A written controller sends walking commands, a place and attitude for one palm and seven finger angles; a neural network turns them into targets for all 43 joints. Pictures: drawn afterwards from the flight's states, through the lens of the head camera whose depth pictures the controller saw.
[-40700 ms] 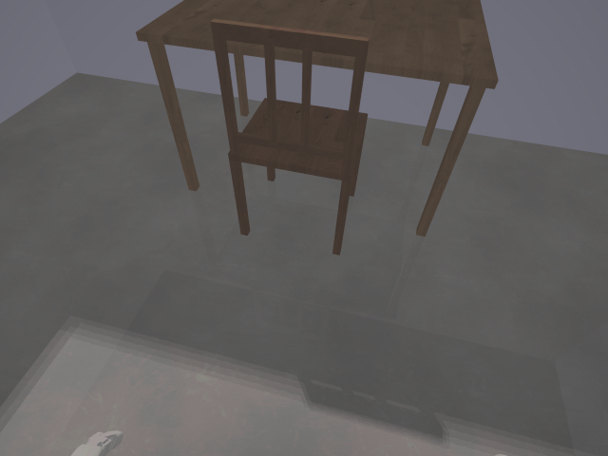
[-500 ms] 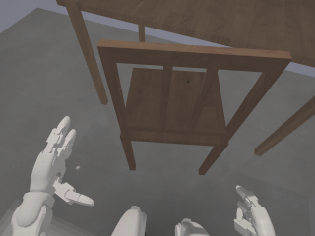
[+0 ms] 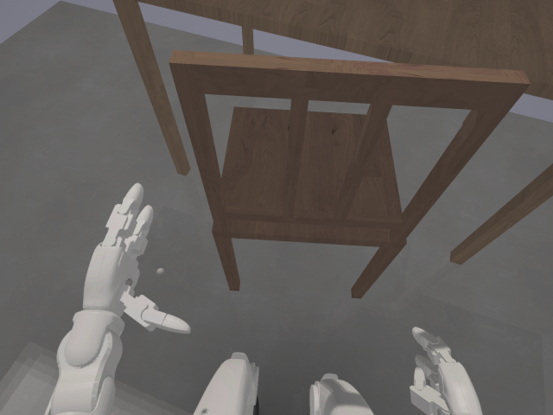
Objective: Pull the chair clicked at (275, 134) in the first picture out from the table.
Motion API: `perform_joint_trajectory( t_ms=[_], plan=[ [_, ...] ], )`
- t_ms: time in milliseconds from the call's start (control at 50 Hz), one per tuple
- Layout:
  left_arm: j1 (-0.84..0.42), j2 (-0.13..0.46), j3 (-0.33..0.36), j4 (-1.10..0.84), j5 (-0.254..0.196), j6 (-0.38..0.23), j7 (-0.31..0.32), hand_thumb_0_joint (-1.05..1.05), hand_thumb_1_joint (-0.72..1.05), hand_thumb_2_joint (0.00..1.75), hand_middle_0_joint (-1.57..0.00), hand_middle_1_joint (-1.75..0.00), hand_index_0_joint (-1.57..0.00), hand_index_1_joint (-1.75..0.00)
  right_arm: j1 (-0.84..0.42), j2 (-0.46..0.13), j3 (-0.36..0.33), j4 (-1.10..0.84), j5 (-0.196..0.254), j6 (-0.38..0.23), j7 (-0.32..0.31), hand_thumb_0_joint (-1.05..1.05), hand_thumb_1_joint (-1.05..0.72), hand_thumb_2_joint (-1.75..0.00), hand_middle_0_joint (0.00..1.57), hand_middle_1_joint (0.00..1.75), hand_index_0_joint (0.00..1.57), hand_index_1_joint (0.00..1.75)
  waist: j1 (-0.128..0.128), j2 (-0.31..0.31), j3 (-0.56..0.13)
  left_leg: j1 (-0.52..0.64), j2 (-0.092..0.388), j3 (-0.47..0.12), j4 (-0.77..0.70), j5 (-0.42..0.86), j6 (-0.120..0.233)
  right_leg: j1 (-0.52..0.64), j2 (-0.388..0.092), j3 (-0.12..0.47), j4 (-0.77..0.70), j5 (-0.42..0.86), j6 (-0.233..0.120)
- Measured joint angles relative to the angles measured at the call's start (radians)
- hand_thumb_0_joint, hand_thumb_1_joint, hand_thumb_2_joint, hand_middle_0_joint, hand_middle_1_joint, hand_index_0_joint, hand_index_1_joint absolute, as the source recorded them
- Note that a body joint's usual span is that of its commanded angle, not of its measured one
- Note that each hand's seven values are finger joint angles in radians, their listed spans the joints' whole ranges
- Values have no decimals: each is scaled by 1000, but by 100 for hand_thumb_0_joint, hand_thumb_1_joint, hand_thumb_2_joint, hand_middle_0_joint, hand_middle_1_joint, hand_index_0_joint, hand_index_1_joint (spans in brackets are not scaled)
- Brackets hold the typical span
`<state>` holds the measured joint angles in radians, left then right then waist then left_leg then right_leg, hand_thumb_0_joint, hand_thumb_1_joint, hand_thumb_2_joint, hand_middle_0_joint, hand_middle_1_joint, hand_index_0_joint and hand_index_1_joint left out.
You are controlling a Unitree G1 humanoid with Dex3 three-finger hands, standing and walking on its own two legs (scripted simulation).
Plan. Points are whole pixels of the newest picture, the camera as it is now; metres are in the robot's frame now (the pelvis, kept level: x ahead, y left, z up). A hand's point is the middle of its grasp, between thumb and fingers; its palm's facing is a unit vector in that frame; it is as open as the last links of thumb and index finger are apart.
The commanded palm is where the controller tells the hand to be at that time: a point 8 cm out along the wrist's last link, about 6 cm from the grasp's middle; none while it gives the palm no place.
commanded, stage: aim the fingers beside a spindle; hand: left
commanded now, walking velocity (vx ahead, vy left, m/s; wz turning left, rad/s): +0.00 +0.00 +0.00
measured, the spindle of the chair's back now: (292, 166) +0.50 +0.00 +0.01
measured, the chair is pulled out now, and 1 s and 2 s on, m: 0.12 0.12 0.12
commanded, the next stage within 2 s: none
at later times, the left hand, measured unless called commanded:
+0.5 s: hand (197, 250) +0.34 +0.14 +0.01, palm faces -0.04 -1.00 -0.04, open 16.9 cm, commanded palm +0.33 +0.19 +0.01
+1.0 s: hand (197, 243) +0.35 +0.14 +0.01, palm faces +0.01 -1.00 -0.06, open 16.9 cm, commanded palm +0.33 +0.18 +0.01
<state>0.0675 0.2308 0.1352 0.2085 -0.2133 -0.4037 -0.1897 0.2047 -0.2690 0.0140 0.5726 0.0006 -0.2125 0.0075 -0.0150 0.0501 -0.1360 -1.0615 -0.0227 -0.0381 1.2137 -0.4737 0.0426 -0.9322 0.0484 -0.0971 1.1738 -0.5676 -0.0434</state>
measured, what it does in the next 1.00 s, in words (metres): stands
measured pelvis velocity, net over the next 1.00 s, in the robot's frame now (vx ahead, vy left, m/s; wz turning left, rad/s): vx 0.00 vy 0.00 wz -0.01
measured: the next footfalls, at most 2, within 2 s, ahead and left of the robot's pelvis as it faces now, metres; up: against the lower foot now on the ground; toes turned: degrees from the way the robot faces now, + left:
none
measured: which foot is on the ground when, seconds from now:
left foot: down 0.00-1.00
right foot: down 0.00-1.00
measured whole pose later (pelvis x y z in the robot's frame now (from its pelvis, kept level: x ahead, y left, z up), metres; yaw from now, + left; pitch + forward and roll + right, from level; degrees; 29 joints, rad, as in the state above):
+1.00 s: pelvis +0.00 +0.00 -0.01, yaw -1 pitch +21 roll -3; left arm -0.15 0.18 0.08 0.39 -0.13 -0.49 -0.04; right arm 0.21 -0.27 0.00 0.58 -0.01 -0.08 0.04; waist -0.02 0.05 -0.13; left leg -1.14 -0.02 -0.03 1.26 -0.49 0.04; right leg -1.02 0.05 -0.09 1.24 -0.59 -0.05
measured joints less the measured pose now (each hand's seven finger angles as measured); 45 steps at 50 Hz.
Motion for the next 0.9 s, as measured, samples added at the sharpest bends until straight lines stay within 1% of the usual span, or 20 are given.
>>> perform_joint_trajectory(
  t_ms=[100, 220, 420, 500, 580, 680, 740, 800, 860, 900],
  plan=[
    [-28, -12, -26, 12, 20, 4, 24, -1, -50, 30, -6, -8, -6, -8, 0, 7, 5, -7, -2, 19, 8, 2, -90, -89, 20, 30, 20, 30, 1, -1, -7, -7, -1, 7, 1, 2, 4, -10, -2, 7, 5, 2, 4],
    [-84, -28, -45, 69, 47, 12, 61, -1, -50, 30, -6, -8, -6, -8, -1, 8, 9, -11, -5, 42, 14, 1, -90, -89, 20, 30, 20, 30, 0, -1, -10, -25, -3, 10, 16, 1, 8, -28, -4, 8, 20, -1, 7],
    [-182, -43, -77, 131, 78, -11, 111, -1, -50, 30, -6, -8, -6, -8, 2, 6, 4, 1, -10, 73, 23, 1, -91, -89, 20, 30, 20, 30, 0, 4, -6, -61, -4, 10, 41, -3, 9, -62, -6, 6, 47, -6, 9],
    [-227, -55, -86, 190, 93, -6, 126, -1, -50, 30, -6, -8, -6, -8, 3, 7, 6, 6, -11, 92, 25, 1, -91, -89, 20, 30, 20, 30, -6, 0, -11, -76, -3, 14, 47, -4, 9, -80, -7, 10, 57, -9, 8],
    [-272, -53, -69, 243, 106, -7, 146, -1, -50, 30, -6, -8, -6, -8, 0, 8, 6, 6, -16, 104, 26, 1, -91, -89, 20, 30, 20, 30, -17, -3, -8, -95, 0, 15, 58, -7, 7, -102, -4, 10, 71, -12, 5],
    [-294, -45, -49, 232, 102, -34, 167, -1, -50, 30, -6, -8, -6, -8, 7, 7, -3, 10, -21, 114, 35, 1, -91, -89, 20, 30, 20, 30, -19, 2, -4, -106, 4, 15, 66, -13, 3, -113, 0, 10, 79, -16, 2],
    [-285, -42, -48, 227, 96, -39, 156, -1, -50, 30, -6, -8, -6, -8, 17, 6, -6, 14, -17, 128, 42, 1, -91, -89, 20, 30, 20, 30, -14, 2, -11, -96, 6, 19, 57, -14, 2, -107, 1, 15, 72, -16, 1],
    [-270, -43, -50, 256, 92, -29, 137, -1, -50, 30, -6, -8, -6, -8, 24, 5, -3, 12, -8, 144, 44, 1, -91, -89, 20, 30, 20, 30, -11, -1, -19, -84, 6, 24, 44, -13, 2, -99, 2, 21, 63, -16, 0],
    [-250, -47, -50, 276, 88, -19, 126, -1, -50, 30, -6, -8, -6, -8, 22, 3, -3, 3, -4, 148, 42, 1, -91, -89, 20, 30, 20, 30, -15, -1, -16, -81, 7, 22, 41, -13, 0, -96, 3, 19, 60, -16, -2],
    [-231, -50, -48, 259, 85, -27, 128, -1, -50, 30, -6, -8, -6, -8, 18, 2, -6, -1, -8, 143, 39, 1, -91, -89, 20, 30, 20, 30, -16, 0, -10, -82, 8, 19, 44, -15, -2, -96, 4, 17, 62, -17, -4]
  ],
)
